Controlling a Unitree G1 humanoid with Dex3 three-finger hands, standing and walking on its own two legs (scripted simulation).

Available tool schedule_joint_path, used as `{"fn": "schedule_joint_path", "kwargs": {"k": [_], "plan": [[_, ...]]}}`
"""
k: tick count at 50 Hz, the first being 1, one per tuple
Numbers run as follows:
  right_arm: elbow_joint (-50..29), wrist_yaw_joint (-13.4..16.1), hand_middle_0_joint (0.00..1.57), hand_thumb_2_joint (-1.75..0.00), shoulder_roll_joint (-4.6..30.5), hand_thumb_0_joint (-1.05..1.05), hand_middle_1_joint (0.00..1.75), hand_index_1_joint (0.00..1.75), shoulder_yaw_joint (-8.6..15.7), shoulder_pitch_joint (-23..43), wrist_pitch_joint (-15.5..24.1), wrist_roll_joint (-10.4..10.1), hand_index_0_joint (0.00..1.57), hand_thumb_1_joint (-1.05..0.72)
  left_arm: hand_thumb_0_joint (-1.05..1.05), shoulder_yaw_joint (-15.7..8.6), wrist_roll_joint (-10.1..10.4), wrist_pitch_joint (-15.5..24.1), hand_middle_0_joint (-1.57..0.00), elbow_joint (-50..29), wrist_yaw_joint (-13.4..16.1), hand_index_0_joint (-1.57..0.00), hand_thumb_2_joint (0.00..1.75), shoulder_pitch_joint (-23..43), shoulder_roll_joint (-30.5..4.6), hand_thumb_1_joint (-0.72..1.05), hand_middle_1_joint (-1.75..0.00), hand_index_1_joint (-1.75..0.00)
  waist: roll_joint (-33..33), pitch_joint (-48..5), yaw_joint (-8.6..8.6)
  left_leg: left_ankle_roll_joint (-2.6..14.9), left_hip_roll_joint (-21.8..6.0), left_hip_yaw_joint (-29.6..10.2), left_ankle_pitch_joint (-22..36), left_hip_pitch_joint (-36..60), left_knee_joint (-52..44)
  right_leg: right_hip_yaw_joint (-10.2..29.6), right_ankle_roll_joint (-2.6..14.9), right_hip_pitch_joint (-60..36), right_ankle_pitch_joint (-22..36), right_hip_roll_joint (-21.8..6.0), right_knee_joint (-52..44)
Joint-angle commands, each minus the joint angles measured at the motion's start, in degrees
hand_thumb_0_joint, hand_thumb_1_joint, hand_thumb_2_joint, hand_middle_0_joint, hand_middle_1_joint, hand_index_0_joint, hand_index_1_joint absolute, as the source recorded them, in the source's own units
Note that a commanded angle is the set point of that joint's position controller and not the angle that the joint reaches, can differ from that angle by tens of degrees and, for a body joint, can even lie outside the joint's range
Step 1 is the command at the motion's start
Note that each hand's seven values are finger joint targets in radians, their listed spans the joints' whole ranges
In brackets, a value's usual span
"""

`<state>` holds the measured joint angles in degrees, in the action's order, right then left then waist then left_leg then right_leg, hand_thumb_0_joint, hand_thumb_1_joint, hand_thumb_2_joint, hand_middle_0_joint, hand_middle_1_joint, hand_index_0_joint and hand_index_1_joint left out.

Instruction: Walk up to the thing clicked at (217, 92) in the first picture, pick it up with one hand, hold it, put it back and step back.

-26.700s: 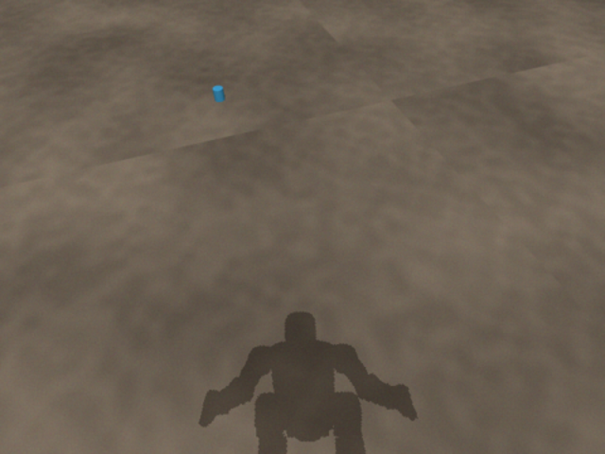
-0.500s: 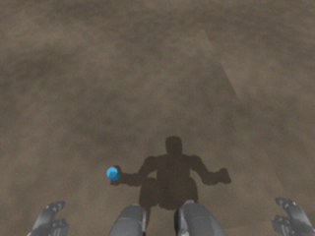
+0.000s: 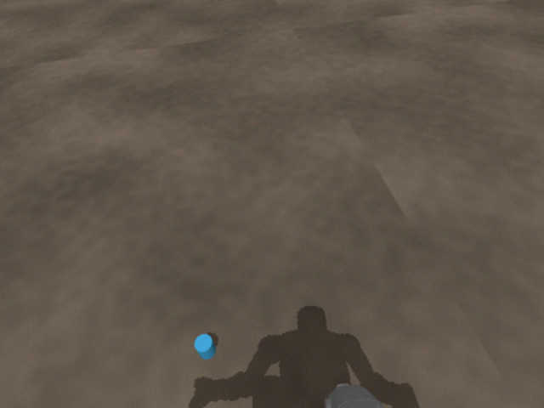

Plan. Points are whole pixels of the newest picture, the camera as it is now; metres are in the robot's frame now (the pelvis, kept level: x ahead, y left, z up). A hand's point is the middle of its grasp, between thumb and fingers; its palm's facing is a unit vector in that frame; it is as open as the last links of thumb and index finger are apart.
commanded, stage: walk up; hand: left
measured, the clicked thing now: (205, 346) +0.49 +0.29 -0.74
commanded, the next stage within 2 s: stand in 1.44 s
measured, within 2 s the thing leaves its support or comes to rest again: neither
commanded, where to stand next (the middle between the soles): +0.15 +0.04 m, yaw -6 degrees
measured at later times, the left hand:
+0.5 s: hand out of the picture +0.04 +0.37 -0.17, palm faces -0.07 -0.87 -0.48, open 7.4 cm
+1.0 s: hand out of the picture +0.13 +0.29 -0.19, palm faces -0.13 -0.91 -0.39, open 7.4 cm
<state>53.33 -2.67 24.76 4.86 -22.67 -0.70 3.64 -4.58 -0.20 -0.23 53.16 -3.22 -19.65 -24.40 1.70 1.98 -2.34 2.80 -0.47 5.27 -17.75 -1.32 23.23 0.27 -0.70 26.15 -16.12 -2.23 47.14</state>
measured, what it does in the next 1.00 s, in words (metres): steps on the spot: right foot, then left foot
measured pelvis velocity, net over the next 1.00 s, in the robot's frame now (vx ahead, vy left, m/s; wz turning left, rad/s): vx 0.02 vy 0.00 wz -0.11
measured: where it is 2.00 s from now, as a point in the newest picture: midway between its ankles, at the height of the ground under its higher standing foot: outside the picture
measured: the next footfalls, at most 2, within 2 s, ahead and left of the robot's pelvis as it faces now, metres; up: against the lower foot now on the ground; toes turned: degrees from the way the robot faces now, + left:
right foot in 0.08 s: +0.10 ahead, -0.15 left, +0.00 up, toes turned -3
left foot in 0.48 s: +0.18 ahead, +0.23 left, +0.00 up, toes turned +1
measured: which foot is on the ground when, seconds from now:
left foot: down 0.00-0.08, up 0.10-0.46, down 0.48-0.94, up 0.96-1.00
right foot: up 0.00-0.06, down 0.08-0.50, up 0.52-0.90, down 0.92-1.00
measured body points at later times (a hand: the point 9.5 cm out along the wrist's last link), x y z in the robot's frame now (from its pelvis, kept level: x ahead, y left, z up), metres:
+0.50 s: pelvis +0.06 +0.07 -0.04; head +0.12 +0.06 +0.41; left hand +0.05 +0.41 -0.14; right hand +0.19 -0.27 -0.14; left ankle +0.14 +0.23 -0.75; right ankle +0.06 -0.14 -0.73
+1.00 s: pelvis +0.02 +0.00 -0.06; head +0.03 +0.02 +0.39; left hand +0.13 +0.33 -0.17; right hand +0.01 -0.39 -0.13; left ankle +0.12 +0.19 -0.71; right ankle +0.01 -0.14 -0.74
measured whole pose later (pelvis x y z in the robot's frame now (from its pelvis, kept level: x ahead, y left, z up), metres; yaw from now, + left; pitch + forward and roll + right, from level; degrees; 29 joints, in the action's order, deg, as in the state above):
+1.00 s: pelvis +0.02 +0.00 -0.06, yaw -7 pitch -4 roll +0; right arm 51.4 3.7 30.2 5.9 -18.7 0.0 2.7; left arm -6.3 -2.3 -1.9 48.0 -4.2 -15.9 -26.2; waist -1.7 4.8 -0.9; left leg 1.6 -7.2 -5.4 -32.3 -33.7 65.1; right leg 0.4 -1.4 22.2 -29.9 -2.2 55.7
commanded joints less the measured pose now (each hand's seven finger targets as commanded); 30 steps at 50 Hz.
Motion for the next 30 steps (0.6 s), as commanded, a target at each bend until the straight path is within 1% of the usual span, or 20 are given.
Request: {"fn": "schedule_joint_path", "kwargs": {"k": [1, 3, 4, 5, 6, 7, 9, 11, 13, 17, 20, 21, 22, 23, 24, 25, 26, 27, 29, 30], "plan": [[-9.52, -0.04, 0.20, -0.90, 12.90, 0.00, 0.30, 0.30, 3.27, 8.30, 0.82, 0.07, 0.20, -0.90, 0.00, -2.97, -0.18, 3.09, -0.20, -3.15, 2.39, -0.20, 0.90, -3.50, -11.63, 0.90, -0.30, -0.30, 2.89, 4.98, 4.38, 7.97, -9.81, -8.00, -24.31, -21.76, -0.78, -3.25, 0.78, -17.84, -0.42, 0.31, -12.56], [-9.28, -0.30, 0.20, -0.90, 8.72, 0.00, 0.30, 0.30, 1.96, 3.76, -0.33, -0.19, 0.20, -0.90, 0.00, -3.86, -0.94, 4.33, -0.20, -0.61, 4.19, -0.20, 0.90, -11.44, -13.33, 0.90, -0.30, -0.30, -11.61, 0.24, 6.73, 6.06, -3.92, -2.58, -16.97, -21.57, 22.37, -0.61, -0.42, -24.90, -3.62, 1.17, -22.25], [-10.20, -0.63, 0.20, -0.90, 6.87, 0.00, 0.30, 0.30, 1.30, 2.14, -0.62, -0.55, 0.20, -0.90, 0.00, -4.57, -1.43, 4.85, -0.20, -1.16, 4.81, -0.20, 0.90, -12.75, -16.67, 0.90, -0.30, -0.30, -18.01, 2.63, 6.41, 3.15, -0.63, -2.37, -17.87, -32.06, 34.66, 14.21, 2.10, -27.30, -15.64, -5.77, -26.98], [-10.91, -0.87, 0.20, -0.90, 6.16, 0.00, 0.30, 0.30, 1.01, 0.42, -0.96, -1.14, 0.20, -0.90, 0.00, -3.99, -1.86, 5.89, -0.20, -3.90, 5.18, -0.20, 0.90, -9.81, -18.03, 0.90, -0.30, -0.30, -16.48, 5.54, 3.65, 0.30, 0.82, -8.89, -13.70, -37.60, 43.73, 34.15, 6.25, -21.29, -20.09, -16.81, -32.63], [-12.40, -0.72, 0.20, -0.90, 10.78, 0.00, 0.30, 0.30, 2.11, 4.04, -0.90, -1.26, 0.20, -0.90, 0.00, -3.74, -1.07, 5.79, -0.20, -5.15, 5.38, -0.20, 0.90, -6.51, -18.56, 0.90, -0.30, -0.30, -9.45, 9.36, 3.52, 0.07, -2.51, -12.17, -13.05, -37.84, 43.13, 42.35, 14.04, -13.27, -25.29, -22.77, -37.32], [-12.83, -0.53, 0.20, -0.90, 13.51, 0.00, 0.30, 0.30, 3.07, 7.86, -0.41, -1.01, 0.20, -0.90, 0.00, -4.09, -0.63, 6.11, -0.20, -5.48, 5.40, -0.20, 0.90, -5.54, -21.24, 0.90, -0.30, -0.30, -9.38, 12.47, 4.10, -0.16, -4.79, -14.09, -13.92, -38.27, 42.39, 44.43, 17.23, -8.69, -27.18, -24.04, -38.61], [-11.47, -1.02, 0.20, -0.90, 13.95, 0.00, 0.30, 0.30, 4.03, 6.91, 0.07, -1.44, 0.20, -0.90, 0.00, -3.71, -0.27, 6.91, -0.20, -6.13, 5.79, -0.20, 0.90, -3.47, -18.93, 0.90, -0.30, -0.30, -5.40, 10.85, 2.67, -1.16, -5.84, -16.03, -8.49, -35.83, 43.08, 31.38, 14.41, -9.28, -15.37, -19.97, -34.56], [-10.56, -1.70, 0.20, -0.90, 12.44, 0.00, 0.30, 0.30, 4.08, 3.14, -0.61, -1.49, 0.20, -0.90, 0.00, -3.46, -0.23, 7.27, -0.20, -6.57, 6.32, -0.20, 0.90, -3.63, -18.68, 0.90, -0.30, -0.30, -8.42, 5.93, 1.57, -1.97, -5.60, -13.26, -4.59, -32.08, 41.62, 20.13, 12.73, -10.76, -1.57, -16.22, -29.20], [-12.10, -2.17, 0.20, -0.90, 11.00, 0.00, 0.30, 0.30, 4.50, 4.53, -1.60, -0.97, 0.20, -0.90, 0.00, -3.11, -0.57, 7.79, -0.20, -6.68, 6.91, -0.20, 0.90, -5.98, -18.43, 0.90, -0.30, -0.30, -8.75, 3.79, 2.31, -2.61, -5.24, -11.53, -1.56, -30.37, 41.58, 15.23, 12.11, -9.84, 7.15, -14.70, -27.06], [-16.46, -2.71, 0.20, -0.90, 10.07, 0.00, 0.30, 0.30, 4.96, 12.11, -2.90, 0.16, 0.20, -0.90, 0.00, -3.25, -1.02, 8.04, -0.20, -7.26, 8.21, -0.20, 0.90, -9.93, -19.70, 0.90, -0.30, -0.30, -7.97, 3.52, 4.54, -3.85, -6.31, -8.82, 0.69, -32.98, 38.28, 11.54, 12.31, -10.34, 17.96, -13.79, -23.09], [-13.68, -1.06, 0.20, -0.90, 6.79, 0.00, 0.30, 0.30, 4.00, 12.28, -0.71, -3.17, 0.20, -0.90, 0.00, -1.86, -1.79, 7.15, -0.20, -9.26, 6.89, -0.20, 0.90, -3.21, -16.51, 0.90, -0.30, -0.30, -13.49, -0.19, 3.39, -3.34, -3.60, -4.39, -0.77, -21.77, 24.75, 2.51, 10.84, -7.89, 30.72, -9.07, -16.29], [-12.03, -0.39, 0.20, -0.90, 6.80, 0.00, 0.30, 0.30, 3.73, 10.75, 0.67, -4.28, 0.20, -0.90, 0.00, -1.53, -1.39, 6.19, -0.20, -9.64, 6.44, -0.20, 0.90, -1.00, -15.47, 0.90, -0.30, -0.30, -14.20, -1.75, 2.72, -3.51, -1.49, -2.10, 3.31, -16.87, 19.35, 0.67, 9.86, -6.98, 27.94, -6.84, -12.07], [-9.55, 0.58, 0.20, -0.90, 6.96, 0.00, 0.30, 0.30, 3.85, 6.16, 1.80, -4.61, 0.20, -0.90, 0.00, -1.54, -1.02, 4.72, -0.20, -10.26, 6.17, -0.20, 0.90, 1.44, -14.85, 0.90, -0.30, -0.30, -12.29, -3.51, 0.35, -3.90, 1.18, 1.05, 11.17, -10.83, 11.32, -1.53, 8.29, -5.74, 22.25, -4.05, -3.88], [-6.45, 1.67, 0.20, -0.90, 8.82, 0.00, 0.30, 0.30, 4.32, 0.22, 2.57, -4.40, 0.20, -0.90, 0.00, -0.92, -1.14, 3.15, -0.20, -11.31, 5.85, -0.20, 0.90, 1.77, -11.70, 0.90, -0.30, -0.30, -5.85, -4.97, -1.72, -4.25, 2.31, 1.58, 17.84, -5.31, 7.56, -1.58, 6.42, -3.30, 11.09, -1.42, 6.57], [-5.48, 2.79, 0.20, -0.90, 12.79, 0.00, 0.30, 0.30, 5.10, -2.67, 3.31, -3.83, 0.20, -0.90, 0.00, 0.31, -0.98, 2.10, -0.20, -12.02, 5.76, -0.20, 0.90, -1.08, -7.61, 0.90, -0.30, -0.30, 2.70, -6.29, -2.78, -2.93, -3.49, -5.93, 25.05, -0.04, 7.37, 1.13, 4.72, 3.44, -3.69, 0.48, 14.81], [-6.21, 3.83, 0.20, -0.90, 17.05, 0.00, 0.30, 0.30, 5.39, -3.10, 3.84, -2.88, 0.20, -0.90, 0.00, 1.15, -0.67, 1.11, -0.20, -12.49, 6.04, -0.20, 0.90, -2.94, -5.35, 0.90, -0.30, -0.30, 9.30, -7.22, -0.89, 0.56, -17.38, -24.05, 32.71, -0.36, 7.28, 6.51, 3.20, 9.57, -21.44, 4.48, 18.93], [-8.24, 3.98, 0.20, -0.90, 18.99, 0.00, 0.30, 0.30, 5.19, 1.09, 3.64, -4.01, 0.20, -0.90, 0.00, 0.30, 0.20, -0.31, -0.20, -10.72, 6.41, -0.20, 0.90, -5.29, -8.68, 0.90, -0.30, -0.30, 3.29, -8.91, 1.41, 7.81, -25.31, -32.96, 34.87, -5.20, 5.29, 9.85, 2.98, 6.29, -19.03, 3.89, 23.82], [-9.89, 4.33, 0.20, -0.90, 21.38, 0.00, 0.30, 0.30, 5.51, 8.24, 3.32, -4.43, 0.20, -0.90, 0.00, -0.02, 0.13, -1.31, -0.20, -9.01, 6.84, -0.20, 0.90, -4.89, -10.71, 0.90, -0.30, -0.30, 8.42, -8.69, 2.29, 14.47, -29.18, -38.64, 23.22, -9.01, 2.48, 10.10, 3.24, 6.31, -18.55, 1.50, 27.40], [-9.94, 6.38, 0.20, -0.90, 19.20, 0.00, 0.30, 0.30, 5.52, 10.17, 3.23, -3.68, 0.20, -0.90, 0.00, -2.31, -0.65, -2.53, -0.20, -8.55, 5.80, -0.20, 0.90, -0.98, -14.28, 0.90, -0.30, -0.30, 5.71, -1.93, 2.74, 11.44, -22.75, -28.30, 21.46, -14.53, 5.32, 12.39, 2.22, 9.39, -14.27, 1.24, 32.70], [-8.74, 7.73, 0.20, -0.90, 19.10, 0.00, 0.30, 0.30, 5.46, 7.78, 3.31, -3.30, 0.20, -0.90, 0.00, -3.31, -1.18, -3.71, -0.20, -9.17, 4.60, -0.20, 0.90, -1.21, -14.94, 0.90, -0.30, -0.30, 4.63, -0.74, 2.89, 10.24, -20.84, -24.50, 26.56, -14.35, 7.51, 13.43, 1.96, 11.22, -12.47, 1.61, 35.29]]}}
